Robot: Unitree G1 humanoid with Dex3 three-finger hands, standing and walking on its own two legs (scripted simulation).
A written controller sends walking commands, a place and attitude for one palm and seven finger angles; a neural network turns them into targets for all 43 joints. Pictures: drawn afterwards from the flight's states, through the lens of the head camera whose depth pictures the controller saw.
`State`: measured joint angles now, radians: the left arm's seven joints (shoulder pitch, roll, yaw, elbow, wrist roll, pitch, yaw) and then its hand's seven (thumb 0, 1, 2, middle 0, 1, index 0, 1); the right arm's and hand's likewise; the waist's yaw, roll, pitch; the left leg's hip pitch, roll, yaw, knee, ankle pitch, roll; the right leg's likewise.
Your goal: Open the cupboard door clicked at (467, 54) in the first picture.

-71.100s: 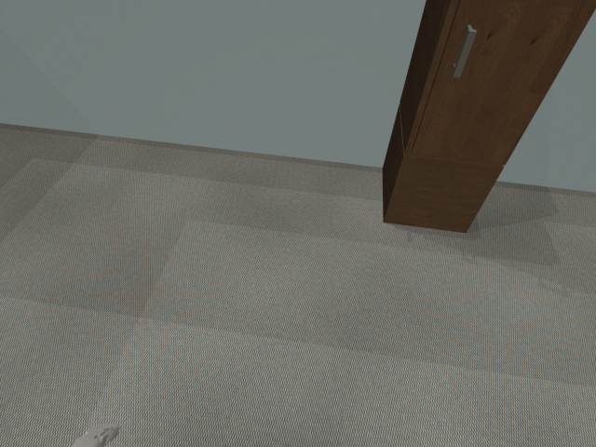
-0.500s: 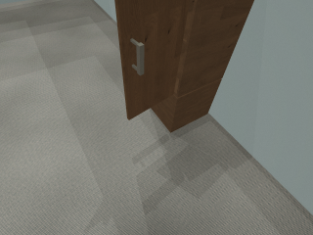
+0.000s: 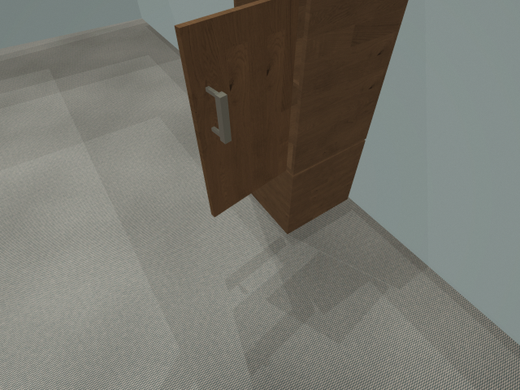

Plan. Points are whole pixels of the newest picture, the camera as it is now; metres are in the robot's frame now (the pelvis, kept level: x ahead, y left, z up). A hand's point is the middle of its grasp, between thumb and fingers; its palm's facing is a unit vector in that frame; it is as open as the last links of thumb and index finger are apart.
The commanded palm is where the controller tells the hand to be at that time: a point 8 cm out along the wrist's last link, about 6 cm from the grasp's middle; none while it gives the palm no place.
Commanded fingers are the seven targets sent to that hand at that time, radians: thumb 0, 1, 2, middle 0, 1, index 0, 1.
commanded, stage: let the arm hang, fingers relaxed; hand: left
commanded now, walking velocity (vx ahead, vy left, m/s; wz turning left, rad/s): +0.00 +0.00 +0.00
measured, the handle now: (218, 115) +0.69 +0.14 +0.04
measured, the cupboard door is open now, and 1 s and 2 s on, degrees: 98 98 98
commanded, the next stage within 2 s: look to check the result in 0.16 s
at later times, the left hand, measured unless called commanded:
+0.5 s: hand out of the picture +0.02 +0.17 -0.17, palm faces +0.04 -0.97 -0.23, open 7.4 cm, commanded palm none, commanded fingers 0.00 0.90 0.90 -0.20 -0.30 -0.20 -0.30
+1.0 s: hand out of the picture +0.07 +0.18 -0.16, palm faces +0.01 -0.96 -0.27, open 7.4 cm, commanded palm none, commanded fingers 0.00 0.90 0.90 -0.20 -0.30 -0.20 -0.30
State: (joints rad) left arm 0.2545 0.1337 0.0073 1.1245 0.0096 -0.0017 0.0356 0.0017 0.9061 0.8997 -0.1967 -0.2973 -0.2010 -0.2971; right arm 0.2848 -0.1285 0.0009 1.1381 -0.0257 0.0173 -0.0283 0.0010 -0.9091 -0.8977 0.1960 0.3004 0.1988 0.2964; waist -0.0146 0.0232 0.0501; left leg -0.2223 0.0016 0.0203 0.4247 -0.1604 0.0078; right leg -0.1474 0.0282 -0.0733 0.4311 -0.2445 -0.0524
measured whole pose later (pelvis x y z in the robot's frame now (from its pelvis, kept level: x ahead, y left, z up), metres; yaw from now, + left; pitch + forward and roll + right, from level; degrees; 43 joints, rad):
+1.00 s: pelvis +0.04 -0.02 +0.00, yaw +0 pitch -2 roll +0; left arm 0.20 0.21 0.02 1.13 0.01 -0.02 0.03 0.00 0.90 0.90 -0.20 -0.30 -0.20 -0.30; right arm 0.19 -0.23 -0.01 1.13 -0.02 0.01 -0.03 0.00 -0.91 -0.90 0.20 0.30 0.20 0.30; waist -0.01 0.02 0.07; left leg -0.15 0.03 0.02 0.38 -0.19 -0.02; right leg -0.06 0.06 -0.07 0.34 -0.25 -0.08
